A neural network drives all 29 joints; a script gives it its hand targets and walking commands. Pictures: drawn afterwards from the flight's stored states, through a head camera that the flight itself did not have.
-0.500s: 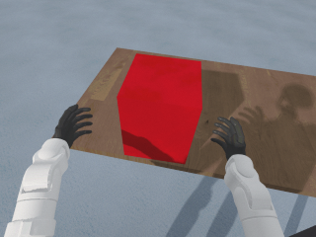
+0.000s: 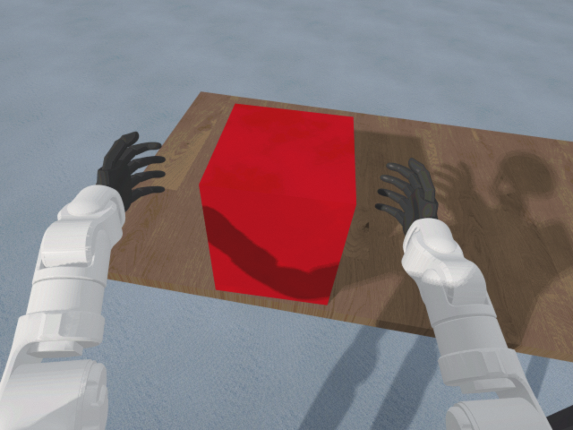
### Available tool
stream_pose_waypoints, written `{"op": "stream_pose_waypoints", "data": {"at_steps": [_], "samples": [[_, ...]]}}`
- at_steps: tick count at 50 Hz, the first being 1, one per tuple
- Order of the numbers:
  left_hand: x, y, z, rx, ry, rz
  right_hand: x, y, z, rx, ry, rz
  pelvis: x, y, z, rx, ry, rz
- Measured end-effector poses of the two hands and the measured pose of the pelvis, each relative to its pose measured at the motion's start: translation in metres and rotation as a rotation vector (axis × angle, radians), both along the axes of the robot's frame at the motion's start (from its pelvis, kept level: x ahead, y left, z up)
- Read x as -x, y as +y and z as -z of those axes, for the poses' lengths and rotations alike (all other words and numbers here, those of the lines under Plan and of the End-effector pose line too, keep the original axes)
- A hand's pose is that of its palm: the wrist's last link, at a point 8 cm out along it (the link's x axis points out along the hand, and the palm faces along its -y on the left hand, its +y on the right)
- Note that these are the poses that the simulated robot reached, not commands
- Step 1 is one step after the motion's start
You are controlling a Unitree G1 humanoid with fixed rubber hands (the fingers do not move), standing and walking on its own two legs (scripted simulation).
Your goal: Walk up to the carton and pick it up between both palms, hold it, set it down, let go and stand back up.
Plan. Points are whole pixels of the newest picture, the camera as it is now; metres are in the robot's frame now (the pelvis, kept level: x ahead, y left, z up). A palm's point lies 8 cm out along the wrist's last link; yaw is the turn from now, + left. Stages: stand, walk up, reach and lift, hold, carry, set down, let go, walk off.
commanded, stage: reach and lift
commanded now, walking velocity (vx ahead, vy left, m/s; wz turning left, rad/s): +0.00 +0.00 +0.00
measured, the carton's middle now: (282, 206) +0.47 +0.01 +0.05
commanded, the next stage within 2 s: none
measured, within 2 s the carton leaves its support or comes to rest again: neither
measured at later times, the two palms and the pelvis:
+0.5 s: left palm (124, 127) +0.44 +0.22 +0.22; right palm (422, 157) +0.42 -0.17 +0.20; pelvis +0.00 +0.00 +0.00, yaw +1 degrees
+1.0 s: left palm (147, 119) +0.47 +0.20 +0.21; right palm (424, 150) +0.44 -0.18 +0.20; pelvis -0.01 -0.01 +0.00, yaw +1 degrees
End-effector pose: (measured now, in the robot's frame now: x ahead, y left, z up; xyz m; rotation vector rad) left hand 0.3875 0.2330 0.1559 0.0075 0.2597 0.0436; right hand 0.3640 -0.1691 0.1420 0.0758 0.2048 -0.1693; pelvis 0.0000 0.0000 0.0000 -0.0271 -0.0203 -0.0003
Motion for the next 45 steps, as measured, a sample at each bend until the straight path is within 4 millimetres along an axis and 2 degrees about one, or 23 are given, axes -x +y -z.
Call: {"op": "stream_pose_waypoints", "data": {"at_steps": [11,24,37,42,45], "samples": [[-0.027,-0.007,-0.027,-0.006,-0.012,0.01,-0.027,-0.002,-0.027,0.009,-0.004,-0.007,-0.001,-0.001,0.0,0.004,0.033,-0.008],[-0.049,-0.012,-0.06,-0.009,-0.019,0.001,-0.051,0.0,-0.061,0.018,0.011,-0.013,0.001,-0.002,0.001,0.005,0.067,-0.017],[-0.074,-0.041,-0.074,-0.018,-0.026,0.017,-0.061,-0.013,-0.073,0.033,0.034,0.047,0.008,-0.002,0.002,-0.003,0.114,0.003],[-0.08,-0.041,-0.082,-0.017,-0.03,-0.001,-0.068,-0.014,-0.081,0.046,0.031,0.044,0.009,-0.003,0.002,-0.007,0.142,0.006],[-0.082,-0.038,-0.08,-0.024,-0.027,-0.009,-0.071,-0.012,-0.08,0.054,0.04,0.042,0.008,-0.004,0.002,-0.009,0.15,0.0]]}}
